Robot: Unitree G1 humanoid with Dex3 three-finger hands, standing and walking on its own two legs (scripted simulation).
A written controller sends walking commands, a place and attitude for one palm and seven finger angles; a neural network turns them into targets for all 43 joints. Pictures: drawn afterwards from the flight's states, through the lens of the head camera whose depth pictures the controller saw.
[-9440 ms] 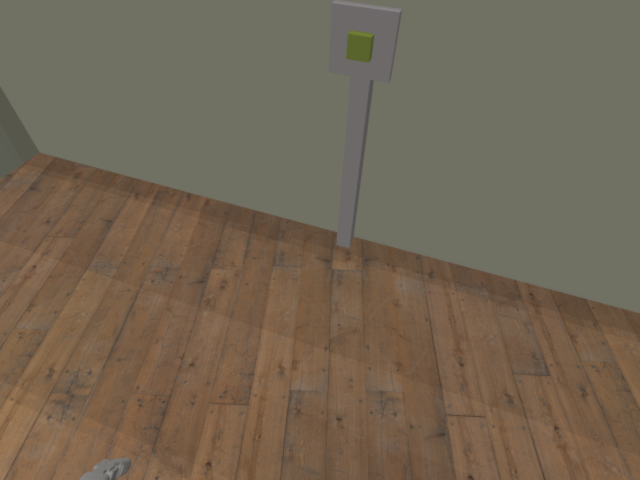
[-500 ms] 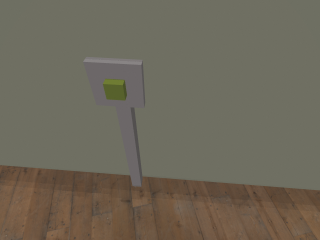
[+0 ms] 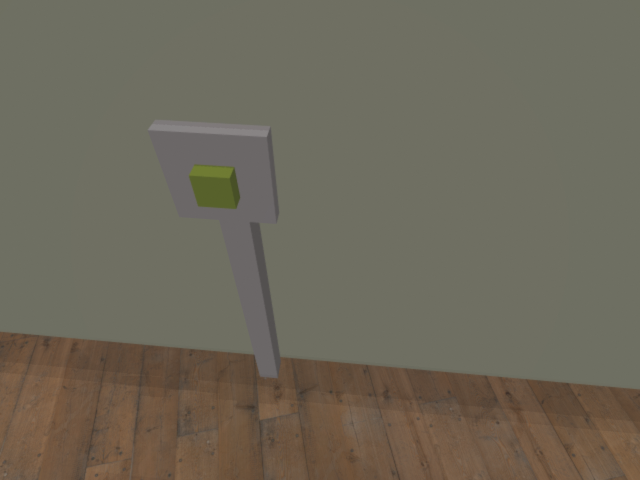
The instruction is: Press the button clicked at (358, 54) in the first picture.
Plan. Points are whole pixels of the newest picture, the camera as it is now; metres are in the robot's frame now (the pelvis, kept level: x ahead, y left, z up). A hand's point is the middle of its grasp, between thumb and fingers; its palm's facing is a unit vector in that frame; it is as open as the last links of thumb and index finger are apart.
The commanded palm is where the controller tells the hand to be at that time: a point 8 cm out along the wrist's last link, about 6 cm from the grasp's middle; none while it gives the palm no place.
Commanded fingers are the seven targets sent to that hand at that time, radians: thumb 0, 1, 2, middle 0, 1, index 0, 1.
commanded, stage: come to a stop and stand still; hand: left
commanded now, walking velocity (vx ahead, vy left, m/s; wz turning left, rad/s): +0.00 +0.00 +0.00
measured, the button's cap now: (216, 185) +0.53 +0.21 +0.07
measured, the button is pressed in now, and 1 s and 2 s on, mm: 0 0 0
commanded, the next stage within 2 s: look again from close up in 0.46 s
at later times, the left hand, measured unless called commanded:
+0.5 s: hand out of the picture -0.03 +0.14 -0.18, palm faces +0.06 -0.98 -0.17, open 7.3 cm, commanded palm none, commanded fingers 0.00 0.90 0.90 -0.20 -0.30 -0.20 -0.30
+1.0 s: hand out of the picture +0.04 +0.27 -0.17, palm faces +0.02 -0.97 -0.26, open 7.4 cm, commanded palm none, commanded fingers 0.00 0.90 0.90 -0.20 -0.30 -0.20 -0.30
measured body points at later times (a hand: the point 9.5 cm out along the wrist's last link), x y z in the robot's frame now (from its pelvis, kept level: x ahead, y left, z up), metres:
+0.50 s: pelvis +0.02 -0.01 +0.00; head +0.02 -0.02 +0.45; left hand -0.03 +0.19 -0.16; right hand +0.00 -0.22 -0.17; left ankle +0.03 +0.12 -0.74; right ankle -0.05 -0.06 -0.74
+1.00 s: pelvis -0.01 +0.06 -0.01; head -0.03 +0.07 +0.44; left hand +0.04 +0.32 -0.15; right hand +0.07 -0.20 -0.14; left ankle +0.03 +0.12 -0.74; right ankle -0.05 -0.06 -0.74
